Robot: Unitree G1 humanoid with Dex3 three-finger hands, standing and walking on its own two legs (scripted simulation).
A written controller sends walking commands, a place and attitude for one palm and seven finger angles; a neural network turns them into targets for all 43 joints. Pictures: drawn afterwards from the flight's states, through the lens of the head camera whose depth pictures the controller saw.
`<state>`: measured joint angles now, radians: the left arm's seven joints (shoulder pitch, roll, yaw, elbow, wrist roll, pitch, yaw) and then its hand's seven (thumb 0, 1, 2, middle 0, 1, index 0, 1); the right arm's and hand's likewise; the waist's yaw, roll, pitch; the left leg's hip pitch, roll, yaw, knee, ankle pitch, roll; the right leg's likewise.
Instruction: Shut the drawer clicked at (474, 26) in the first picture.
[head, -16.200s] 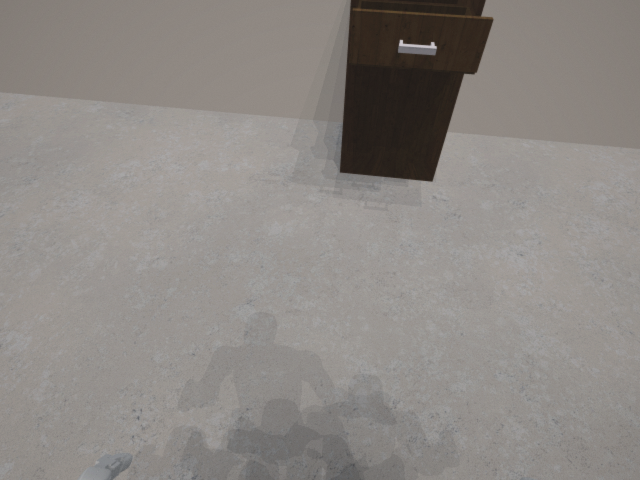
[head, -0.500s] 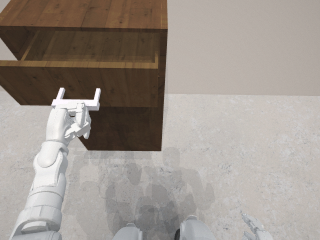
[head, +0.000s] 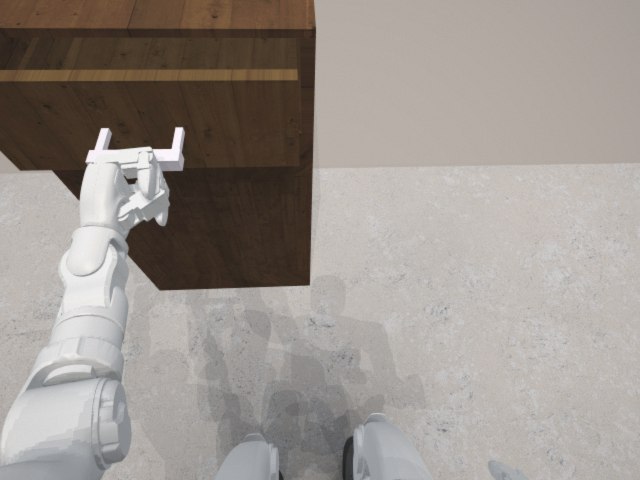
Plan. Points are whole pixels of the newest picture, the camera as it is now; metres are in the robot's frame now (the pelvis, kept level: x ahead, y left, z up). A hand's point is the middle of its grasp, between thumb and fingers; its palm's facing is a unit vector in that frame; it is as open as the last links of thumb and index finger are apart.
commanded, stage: push the drawer shut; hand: left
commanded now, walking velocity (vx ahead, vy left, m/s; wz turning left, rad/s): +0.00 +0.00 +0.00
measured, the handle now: (139, 148) +0.53 +0.23 +0.06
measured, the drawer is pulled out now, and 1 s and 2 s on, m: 0.07 0.00 0.00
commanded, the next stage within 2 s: pull the fist back off the drawer in 1.14 s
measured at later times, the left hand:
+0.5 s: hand (171, 149) +0.52 +0.18 +0.06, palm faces +0.01 -1.00 -0.05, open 3.2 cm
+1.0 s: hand (161, 144) +0.53 +0.20 +0.06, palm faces +0.01 -1.00 -0.06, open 3.1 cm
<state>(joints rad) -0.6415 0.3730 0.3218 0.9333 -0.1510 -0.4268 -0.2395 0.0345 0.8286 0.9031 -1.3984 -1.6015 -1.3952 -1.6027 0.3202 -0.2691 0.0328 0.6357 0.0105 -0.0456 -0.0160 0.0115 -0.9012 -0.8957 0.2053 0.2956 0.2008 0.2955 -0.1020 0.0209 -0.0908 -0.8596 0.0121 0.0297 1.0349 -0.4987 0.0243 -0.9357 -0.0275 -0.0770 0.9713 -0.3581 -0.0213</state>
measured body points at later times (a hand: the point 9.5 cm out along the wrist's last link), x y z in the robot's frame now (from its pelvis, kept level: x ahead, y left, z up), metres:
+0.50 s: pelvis +0.00 +0.00 -0.01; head +0.15 +0.01 +0.41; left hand +0.52 +0.24 +0.06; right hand +0.02 -0.27 -0.12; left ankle +0.00 +0.10 -0.67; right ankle +0.06 -0.11 -0.67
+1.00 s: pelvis -0.01 +0.01 -0.02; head +0.15 +0.03 +0.40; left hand +0.52 +0.25 +0.06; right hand -0.01 -0.26 -0.12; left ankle +0.00 +0.10 -0.67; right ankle +0.06 -0.11 -0.67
